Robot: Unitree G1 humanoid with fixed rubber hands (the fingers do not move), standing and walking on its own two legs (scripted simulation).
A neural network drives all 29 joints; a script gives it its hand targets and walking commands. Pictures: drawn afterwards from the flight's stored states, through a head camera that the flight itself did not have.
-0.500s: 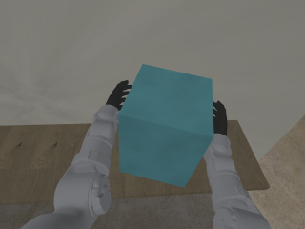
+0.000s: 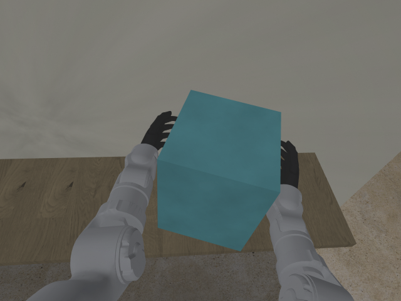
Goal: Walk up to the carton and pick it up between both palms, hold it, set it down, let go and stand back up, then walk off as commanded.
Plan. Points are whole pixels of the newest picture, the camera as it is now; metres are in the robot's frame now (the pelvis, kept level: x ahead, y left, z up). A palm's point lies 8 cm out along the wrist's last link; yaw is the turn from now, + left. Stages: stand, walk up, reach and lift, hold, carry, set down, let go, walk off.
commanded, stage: set down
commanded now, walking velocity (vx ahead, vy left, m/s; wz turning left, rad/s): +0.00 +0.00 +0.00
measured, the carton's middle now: (216, 172) +0.38 -0.07 +0.02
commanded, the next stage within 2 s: none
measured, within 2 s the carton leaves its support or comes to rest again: rests again in 0.32 s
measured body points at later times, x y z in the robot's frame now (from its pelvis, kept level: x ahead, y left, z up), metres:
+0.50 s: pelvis -0.01 +0.00 +0.00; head +0.04 +0.03 +0.45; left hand +0.44 +0.07 +0.06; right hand +0.34 -0.21 +0.04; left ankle -0.01 +0.09 -0.75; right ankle +0.00 -0.14 -0.75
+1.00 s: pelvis -0.01 +0.00 +0.00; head +0.05 +0.03 +0.44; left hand +0.44 +0.07 +0.05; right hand +0.34 -0.21 +0.04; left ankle -0.01 +0.09 -0.75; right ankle +0.00 -0.14 -0.75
